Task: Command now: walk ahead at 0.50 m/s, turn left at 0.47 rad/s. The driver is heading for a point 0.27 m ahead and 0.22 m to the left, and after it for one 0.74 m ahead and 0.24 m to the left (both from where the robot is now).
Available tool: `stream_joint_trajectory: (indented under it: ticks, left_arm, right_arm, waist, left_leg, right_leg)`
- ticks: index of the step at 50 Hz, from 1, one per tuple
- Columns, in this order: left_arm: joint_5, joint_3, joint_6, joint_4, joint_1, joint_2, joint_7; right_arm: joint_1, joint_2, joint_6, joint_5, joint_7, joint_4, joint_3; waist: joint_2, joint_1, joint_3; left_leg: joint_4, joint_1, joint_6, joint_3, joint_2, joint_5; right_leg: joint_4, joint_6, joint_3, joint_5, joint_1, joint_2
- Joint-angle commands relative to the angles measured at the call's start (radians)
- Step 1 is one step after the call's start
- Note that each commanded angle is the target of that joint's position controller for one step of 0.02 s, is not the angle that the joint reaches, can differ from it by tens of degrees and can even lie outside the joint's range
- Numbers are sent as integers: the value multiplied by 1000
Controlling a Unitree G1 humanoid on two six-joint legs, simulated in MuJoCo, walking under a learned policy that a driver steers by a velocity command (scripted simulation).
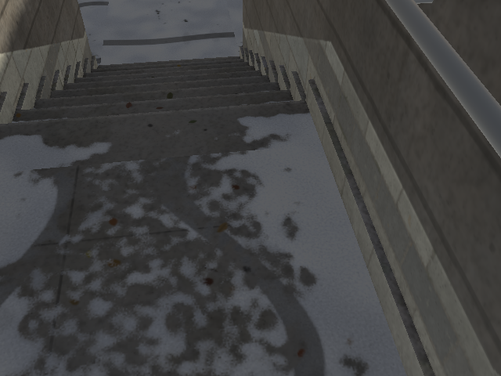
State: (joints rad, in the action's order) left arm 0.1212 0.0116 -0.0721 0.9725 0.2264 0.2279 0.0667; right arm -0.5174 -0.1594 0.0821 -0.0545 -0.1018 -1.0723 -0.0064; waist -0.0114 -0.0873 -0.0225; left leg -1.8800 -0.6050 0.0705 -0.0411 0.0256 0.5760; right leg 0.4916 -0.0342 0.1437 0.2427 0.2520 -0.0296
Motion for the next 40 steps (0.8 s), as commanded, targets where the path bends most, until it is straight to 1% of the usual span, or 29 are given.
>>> stream_joint_trajectory:
  ticks: [1,2,3,4,6,7,8,9,11,13,14,16,19,20,21,22,23,24,25,26,27,28,29,30,32,34,36,38,40]
  left_arm:
    - [-11,-19,-43,-24,63,-45,-39]
    - [-46,-24,-74,-56,1,-48,-55]
    - [-57,-22,-80,-27,68,-23,-61]
    - [-48,-17,-87,13,140,-5,-65]
    - [5,-5,-83,47,219,26,-64]
    - [9,-7,-80,48,214,23,-57]
    - [-1,-25,-86,81,276,-39,-80]
    - [-5,-31,-87,121,386,-29,-86]
    - [7,-44,-88,134,422,-7,-75]
    - [7,-49,-79,79,339,-15,-35]
    - [8,-49,-68,101,379,-14,-42]
    - [-36,-41,-60,146,471,8,-71]
    - [-60,-15,-25,215,593,43,-100]
    - [-195,20,16,156,402,88,-126]
    - [-183,26,27,149,400,121,-131]
    - [-164,26,24,140,399,104,-125]
    - [-153,31,3,140,350,93,-109]
    - [-123,23,-28,69,287,20,-104]
    - [-164,13,-69,17,344,22,-80]
    - [-184,15,-92,-97,202,35,-75]
    - [-182,10,-93,-157,94,12,-87]
    - [-178,3,-83,-169,97,-5,-98]
    - [-163,23,-65,-149,140,25,-111]
    - [-143,34,-48,-135,139,22,-122]
    - [-127,43,-26,-164,108,1,-136]
    - [-100,53,-48,-154,51,18,-122]
    - [-123,66,-46,-158,8,41,-106]
    - [-146,80,-36,-187,-50,89,-99]
    - [-136,96,-34,-153,65,114,-85]
  right_arm:
    - [121,51,28,-36,24,132,-3]
    - [121,39,29,-56,17,109,4]
    - [111,22,26,-52,7,85,13]
    - [68,3,6,-49,2,90,24]
    - [67,-11,9,-41,-6,115,22]
    - [116,-20,11,-35,-6,138,23]
    - [268,-26,13,-40,1,194,11]
    - [341,-25,8,-31,11,216,8]
    - [405,-40,12,3,9,218,-5]
    - [468,-126,13,-24,8,246,19]
    - [523,-115,1,-34,11,266,13]
    - [611,-99,-20,-43,8,305,4]
    - [722,-63,-25,-58,1,310,-16]
    - [810,-87,-17,175,0,363,5]
    - [642,-103,-18,170,4,305,14]
    - [424,-134,-29,142,13,248,40]
    - [207,-197,-53,114,35,183,84]
    - [38,-320,-59,78,60,123,104]
    - [-15,-348,-48,59,70,124,105]
    - [-36,-337,-63,60,84,132,112]
    - [-6,-299,-72,77,108,130,105]
    - [101,-278,-70,69,113,168,100]
    - [263,-264,-48,78,103,225,90]
    - [337,-223,-29,74,98,236,81]
    - [521,-225,-17,83,105,306,79]
    - [459,-226,-25,88,132,297,96]
    - [398,-211,-24,99,140,277,100]
    - [333,-184,-14,104,143,247,105]
    - [320,-142,-7,103,137,234,98]
  waist:
    - [22,2,163]
    - [2,14,177]
    - [-9,23,151]
    - [-69,23,101]
    - [-6,24,94]
    - [1,33,102]
    - [41,107,148]
    - [16,145,156]
    - [29,142,150]
    - [-35,126,140]
    - [15,151,196]
    - [2,201,281]
    - [33,279,301]
    - [126,238,418]
    - [115,175,267]
    - [32,93,101]
    - [36,-23,-49]
    - [246,-104,-190]
    - [274,-92,-503]
    - [179,-108,-543]
    - [113,-73,-474]
    - [-76,-9,-362]
    - [-188,93,-227]
    - [-149,138,-119]
    - [-23,218,71]
    - [49,178,9]
    - [145,148,-38]
    - [134,149,-29]
    - [150,223,-42]
  left_leg:
    - [464,-149,82,-99,167,-391]
    - [749,-20,80,-78,156,-571]
    - [806,18,68,-38,115,-634]
    - [725,9,61,-29,107,-627]
    - [784,-92,36,-81,124,-677]
    - [812,-126,31,-81,127,-683]
    - [1036,-377,16,-174,180,-878]
    - [1104,-454,-2,-174,175,-913]
    - [1241,-243,-10,-106,169,-1164]
    - [1159,22,17,27,106,-1080]
    - [1202,15,28,34,128,-1058]
    - [1350,-103,25,36,133,-935]
    - [1515,-107,-7,96,107,-841]
    - [1480,-55,-9,121,16,-799]
    - [1478,131,13,151,-12,-867]
    - [1470,457,50,167,-40,-958]
    - [1461,860,101,97,8,-1122]
    - [1274,1224,201,-54,179,-1668]
    - [1114,1508,375,-297,344,-1717]
    - [1253,1477,414,-414,341,-1266]
    - [1373,1353,371,-474,335,-881]
    - [1473,1110,340,-556,358,-573]
    - [1529,782,341,-580,388,-545]
    - [1536,562,327,-582,396,-626]
    - [1638,28,224,-296,205,-632]
    - [1568,-87,185,-119,11,-585]
    - [1547,24,197,-163,40,-530]
    - [1526,129,154,-236,82,-388]
    - [1365,186,91,-239,58,-402]
  right_leg:
    - [-190,-188,-125,-428,112,-289]
    - [-284,-188,-53,-406,204,-240]
    - [-288,-215,-52,-397,169,-233]
    - [-242,-240,-80,-450,129,-248]
    - [-137,-242,-80,-554,-11,-294]
    - [-122,-231,-71,-551,-45,-302]
    - [-77,-189,-97,-392,-267,-317]
    - [-49,-196,-129,-363,-375,-338]
    - [-9,-153,-9,-261,-217,-257]
    - [-27,-147,34,-131,26,-199]
    - [-20,-129,28,-38,12,-233]
    - [16,-119,-31,-36,-160,-271]
    - [47,-112,-12,-180,-358,-254]
    - [261,-54,-9,-373,-136,-240]
    - [453,-52,23,-529,-130,-253]
    - [669,-31,57,-568,-31,-233]
    - [966,34,74,-390,206,-166]
    - [1502,106,42,578,558,-27]
    - [1620,108,-208,614,718,-63]
    - [1511,119,-242,587,841,-68]
    - [1438,111,-232,547,934,-98]
    - [1357,97,-230,402,910,-117]
    - [1194,91,-241,257,801,-126]
    - [1148,89,-267,238,745,-143]
    - [649,119,-259,126,394,-162]
    - [333,129,-158,-223,77,-41]
    - [201,131,-159,-347,34,0]
    - [140,103,-188,-316,16,-18]
    - [171,50,-165,-176,-64,-11]
